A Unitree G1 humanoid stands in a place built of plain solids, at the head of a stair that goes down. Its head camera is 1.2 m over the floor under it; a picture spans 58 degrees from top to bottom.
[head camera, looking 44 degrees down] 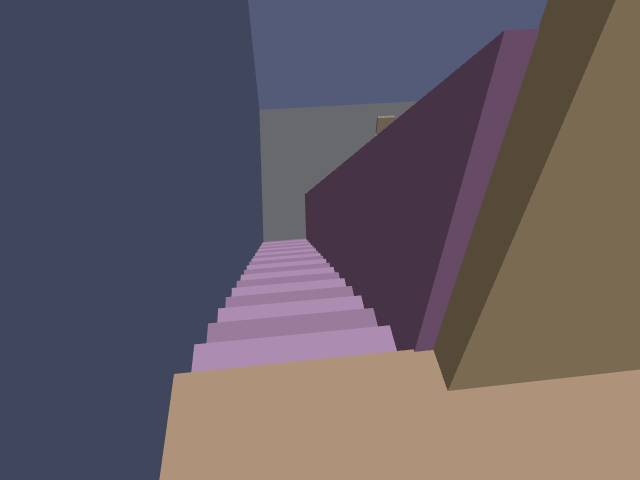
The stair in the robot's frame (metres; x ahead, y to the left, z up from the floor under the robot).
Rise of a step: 0.20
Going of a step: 0.23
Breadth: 0.74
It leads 7 degrees to the left of straight ahead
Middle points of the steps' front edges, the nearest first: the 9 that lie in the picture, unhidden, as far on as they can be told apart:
0.70 0.07 0.00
0.93 0.10 -0.20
1.16 0.12 -0.39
1.39 0.15 -0.59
1.62 0.18 -0.79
1.86 0.20 -0.98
2.09 0.23 -1.18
2.32 0.26 -1.38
2.55 0.28 -1.57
